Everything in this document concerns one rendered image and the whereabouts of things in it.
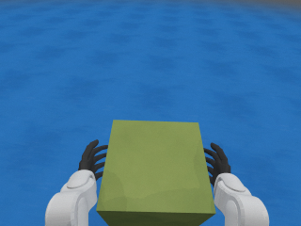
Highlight robot right hand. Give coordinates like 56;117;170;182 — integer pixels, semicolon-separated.
203;143;231;188

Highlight robot right forearm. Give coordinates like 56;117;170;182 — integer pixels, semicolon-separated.
214;172;269;226

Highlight carton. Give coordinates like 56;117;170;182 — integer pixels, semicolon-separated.
96;120;216;226

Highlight robot left hand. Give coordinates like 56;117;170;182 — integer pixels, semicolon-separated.
78;139;108;181

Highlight robot left forearm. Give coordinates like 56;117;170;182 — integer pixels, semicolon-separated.
44;169;98;226

